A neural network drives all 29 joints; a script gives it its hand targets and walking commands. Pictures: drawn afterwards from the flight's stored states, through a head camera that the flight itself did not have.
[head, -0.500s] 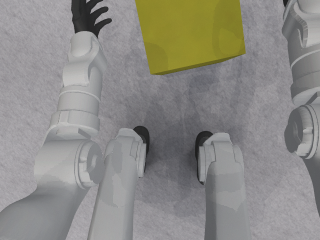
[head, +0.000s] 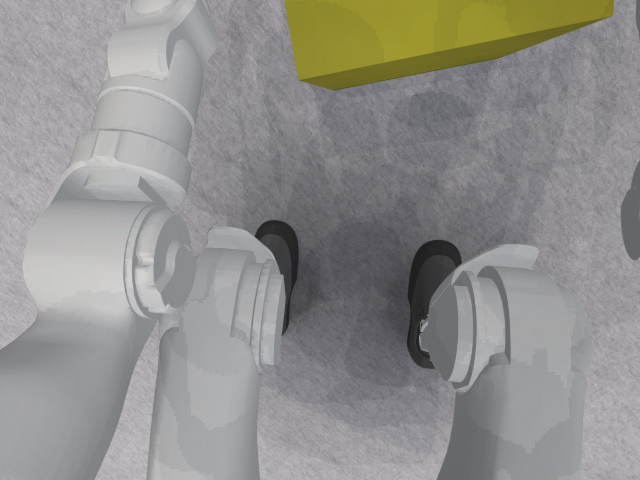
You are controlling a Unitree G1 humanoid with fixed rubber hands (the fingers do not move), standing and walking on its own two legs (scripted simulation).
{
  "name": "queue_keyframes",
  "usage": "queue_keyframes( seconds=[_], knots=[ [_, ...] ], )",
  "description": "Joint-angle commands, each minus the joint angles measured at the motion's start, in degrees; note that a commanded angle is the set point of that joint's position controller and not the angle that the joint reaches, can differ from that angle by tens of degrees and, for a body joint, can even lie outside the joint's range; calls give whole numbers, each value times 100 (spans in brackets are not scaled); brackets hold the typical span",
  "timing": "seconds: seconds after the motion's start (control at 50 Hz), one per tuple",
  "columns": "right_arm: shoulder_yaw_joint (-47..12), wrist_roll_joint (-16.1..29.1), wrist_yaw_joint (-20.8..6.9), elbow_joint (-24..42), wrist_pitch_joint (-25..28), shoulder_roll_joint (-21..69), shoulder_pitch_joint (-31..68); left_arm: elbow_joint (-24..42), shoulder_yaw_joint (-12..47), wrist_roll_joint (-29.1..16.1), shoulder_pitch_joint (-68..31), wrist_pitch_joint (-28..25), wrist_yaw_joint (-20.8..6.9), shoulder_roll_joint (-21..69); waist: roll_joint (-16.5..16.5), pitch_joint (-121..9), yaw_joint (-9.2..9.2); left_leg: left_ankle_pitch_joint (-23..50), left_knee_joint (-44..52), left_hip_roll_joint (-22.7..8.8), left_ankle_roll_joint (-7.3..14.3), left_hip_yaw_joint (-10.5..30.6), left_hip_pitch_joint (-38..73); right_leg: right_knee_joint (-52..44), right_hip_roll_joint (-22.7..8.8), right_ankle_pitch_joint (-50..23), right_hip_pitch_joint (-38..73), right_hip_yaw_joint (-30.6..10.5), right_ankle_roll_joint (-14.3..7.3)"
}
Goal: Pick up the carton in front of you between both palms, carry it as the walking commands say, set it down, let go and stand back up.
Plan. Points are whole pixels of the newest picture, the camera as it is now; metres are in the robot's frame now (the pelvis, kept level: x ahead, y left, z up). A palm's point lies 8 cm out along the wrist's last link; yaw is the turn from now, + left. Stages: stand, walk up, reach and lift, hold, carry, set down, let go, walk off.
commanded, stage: reach and lift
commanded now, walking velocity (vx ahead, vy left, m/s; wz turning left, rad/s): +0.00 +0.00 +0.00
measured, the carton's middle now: out of the picture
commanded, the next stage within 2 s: none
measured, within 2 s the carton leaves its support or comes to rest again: leaves its support in 0.70 s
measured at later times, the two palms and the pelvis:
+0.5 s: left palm out of the picture +0.55 +0.10 -0.17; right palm out of the picture +0.58 -0.20 -0.17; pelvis -0.01 +0.00 +0.00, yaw -1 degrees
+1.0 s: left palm out of the picture +0.52 +0.09 -0.04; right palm out of the picture +0.53 -0.21 -0.04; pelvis +0.00 +0.01 +0.04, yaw -5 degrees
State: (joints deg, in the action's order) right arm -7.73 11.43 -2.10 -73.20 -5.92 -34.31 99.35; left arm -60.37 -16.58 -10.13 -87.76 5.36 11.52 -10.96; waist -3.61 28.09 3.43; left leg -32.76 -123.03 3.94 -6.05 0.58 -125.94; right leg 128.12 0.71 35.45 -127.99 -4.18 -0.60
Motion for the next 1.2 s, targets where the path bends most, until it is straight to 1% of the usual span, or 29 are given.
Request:
queue_keyframes(
  seconds=[0.0, 0.04, 0.1, 0.2, 0.26, 0.3, 0.32, 0.34, 0.36, 0.38, 0.4, 0.42, 0.46, 0.52, 0.58, 0.64, 0.7, 0.74, 0.78, 0.8, 0.82, 0.86, 0.9, 0.94, 0.98, 1.02, 1.06, 1.1, 1.18],
  knots=[
    [88, -4, 33, 557, 119, -463, 1678, 579, 63, -72, -965, -146, 29, -404, 1205, -7901, 38, 2668, 438, 74, 164, -755, 3255, -1066, -126, -3027, 4186, 107, 128],
    [169, -85, 41, 377, 108, -399, 1453, 474, 32, -37, -830, -150, 36, -372, 1117, -7619, 15, 2598, 438, 94, 160, -727, 3258, -1100, -120, -2827, 3858, 122, 114],
    [242, -165, 39, 365, 121, -322, 1393, 472, -39, 43, -780, -165, 45, -313, 1033, -7382, 33, 2485, 480, 105, 154, -690, 3252, -1157, -112, -2522, 3545, 145, 91],
    [190, -165, 21, 490, 117, -225, 1642, 459, -90, 104, -972, -148, 55, -256, 1085, -7135, 87, 2181, 568, 107, 150, -676, 3180, -1250, -109, -2080, 3394, 153, 84],
    [17, -95, -37, 559, 72, 130, 1882, 496, 1, 91, -1270, -120, 18, -12, 1134, -7024, 90, 1973, 611, 141, 154, -690, 3149, -1306, -96, -1868, 3442, 142, 88],
    [-97, -54, -138, 566, 20, 683, 2006, 544, 51, 128, -1463, -89, -49, 425, 1141, -6891, 116, 1850, 639, 195, 163, -718, 3173, -1330, -45, -1743, 3470, 147, 77],
    [-139, -65, -243, 538, -31, 1113, 2086, 529, 5, 233, -1536, -50, -119, 786, 1136, -6777, 165, 1795, 646, 220, 172, -729, 3210, -1324, -9, -1672, 3428, 153, 66],
    [-96, -146, -354, 506, -84, 1434, 2077, 503, -166, 428, -1515, -10, -181, 1032, 1126, -6616, 220, 1727, 652, 241, 174, -749, 3248, -1311, 27, -1573, 3348, 181, 60],
    [67, -321, -404, 500, -112, 1456, 1941, 481, -436, 686, -1387, 10, -187, 1007, 1088, -6447, 263, 1680, 663, 255, 159, -771, 3290, -1305, 54, -1483, 3266, 213, 65],
    [-158, -340, -677, 658, -182, 2887, 2320, 652, -79, 754, -2000, 120, -464, 2321, 1077, -6394, 239, 1698, 669, 319, 208, -757, 3241, -1318, 140, -1514, 3218, 231, 21],
    [-116, -456, -926, 662, -245, 3753, 2402, 550, -47, 889, -2268, 246, -745, 3169, 1069, -6253, 195, 1653, 576, 374, 235, -759, 3101, -1271, 197, -1546, 3119, 278, -4],
    [-81, -573, -1131, 687, -323, 4520, 2390, 613, 36, 962, -2490, 356, -998, 3866, 1094, -6170, 138, 1656, 493, 408, 261, -742, 2948, -1224, 249, -1622, 3057, 313, -25],
    [146, -714, -1407, 880, -459, 5362, 2001, 754, 109, 1028, -2579, 521, -1362, 4569, 960, -6041, 45, 1649, 445, 429, 275, -765, 2774, -1212, 326, -1687, 2909, 388, -60],
    [300, -742, -1540, 1123, -540, 5854, 1681, 910, 236, 917, -2517, 620, -1592, 5063, 718, -6116, -69, 1767, 428, 450, 296, -805, 2580, -1214, 360, -1922, 2764, 408, -95],
    [188, -671, -1522, 1491, -567, 6158, 1667, 1115, 478, 645, -2599, 649, -1667, 5433, 727, -6565, -170, 1981, 395, 460, 325, -812, 2338, -1179, 378, -2416, 3118, 380, -122],
    [-116, -445, -1452, 2006, -567, 6503, 1808, 1354, 845, 365, -2728, 664, -1649, 5715, 858, -7520, -214, 2295, 366, 464, 363, -831, 2322, -1108, 385, -3140, 3823, 365, -102],
    [-466, -163, -1306, 2829, -572, 6878, 2038, 1807, 1332, 114, -2810, 714, -1575, 5990, 1078, -9051, -226, 2705, 436, 490, 347, -848, 2528, -1097, 419, -4034, 4972, 370, -23],
    [-633, -68, -1189, 3431, -634, 7136, 2198, 2215, 1640, 24, -2928, 805, -1535, 6201, 1223, -10214, -219, 2931, 550, 523, 314, -860, 2668, -1152, 467, -4555, 5803, 394, 19],
    [-683, -104, -1093, 3814, -749, 7440, 2145, 2592, 1883, 37, -2992, 926, -1523, 6334, 1324, -11090, -215, 3004, 704, 562, 290, -881, 2825, -1260, 529, -4768, 6307, 475, 74],
    [-686, -159, -1064, 3891, -828, 7587, 2029, 2765, 1985, 84, -2986, 994, -1524, 6381, 1360, -11341, -216, 2955, 790, 582, 286, -890, 2884, -1343, 564, -4733, 6402, 520, 104],
    [-691, -219, -1021, 3879, -899, 7806, 1876, 2899, 2072, 175, -2916, 1054, -1510, 6438, 1357, -11383, -151, 2879, 893, 610, 287, -911, 2953, -1453, 612, -4535, 6303, 578, 145],
    [-529, -436, -1000, 3583, -1057, 8022, 1410, 2997, 2059, 347, -2788, 1162, -1544, 6482, 1322, -10939, -140, 2515, 1140, 640, 274, -923, 2855, -1759, 664, -3933, 5905, 646, 180],
    [-222, -738, -1036, 2980, -1182, 8150, 956, 2723, 1815, 634, -2549, 1263, -1609, 6511, 1222, -9959, -100, 1959, 1412, 644, 283, -928, 2666, -2129, 694, -2988, 5045, 706, 197],
    [235, -1098, -1107, 2440, -1261, 8164, 716, 2273, 1325, 1031, -2295, 1355, -1676, 6531, 1114, -8954, -51, 1360, 1692, 637, 337, -886, 2620, -2466, 726, -2004, 4135, 759, 169],
    [677, -1393, -1180, 2091, -1304, 8124, 666, 1976, 880, 1391, -2122, 1426, -1720, 6533, 1049, -8358, 16, 949, 1987, 630, 384, -830, 2647, -2749, 755, -1339, 3620, 785, 133],
    [977, -1585, -1223, 1930, -1316, 8100, 688, 1879, 669, 1596, -2083, 1467, -1750, 6528, 995, -8275, 31, 822, 2235, 624, 398, -790, 2772, -2956, 784, -1092, 3499, 810, 100],
    [1158, -1708, -1243, 1872, -1311, 8089, 735, 1858, 590, 1697, -2093, 1485, -1783, 6556, 941, -8377, 7, 776, 2436, 618, 390, -767, 2927, -3130, 800, -1020, 3554, 826, 80],
    [1261, -1785, -1258, 1893, -1312, 8091, 776, 1876, 603, 1730, -2117, 1506, -1828, 6625, 879, -8569, -48, 745, 2607, 619, 375, -749, 3103, -3292, 809, -997, 3701, 837, 65],
    [1199, -1787, -1264, 2113, -1362, 8314, 802, 1977, 891, 1618, -2129, 1580, -1922, 6915, 765, -9172, -167, 794, 2912, 640, 331, -766, 3504, -3592, 824, -1109, 4222, 877, 62]
  ],
)
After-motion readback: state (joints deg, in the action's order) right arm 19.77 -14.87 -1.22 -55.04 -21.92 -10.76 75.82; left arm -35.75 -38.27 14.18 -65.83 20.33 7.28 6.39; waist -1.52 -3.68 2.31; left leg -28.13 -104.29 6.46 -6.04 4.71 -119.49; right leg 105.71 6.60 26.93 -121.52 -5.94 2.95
